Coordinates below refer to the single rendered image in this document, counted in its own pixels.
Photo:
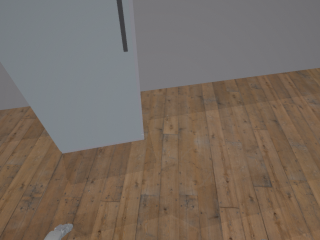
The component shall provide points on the fridge door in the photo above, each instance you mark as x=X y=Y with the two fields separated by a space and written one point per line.
x=67 y=59

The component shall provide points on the left robot hand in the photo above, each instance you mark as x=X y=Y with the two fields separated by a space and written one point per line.
x=59 y=232

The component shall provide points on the handle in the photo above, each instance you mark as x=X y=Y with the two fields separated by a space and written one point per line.
x=122 y=25

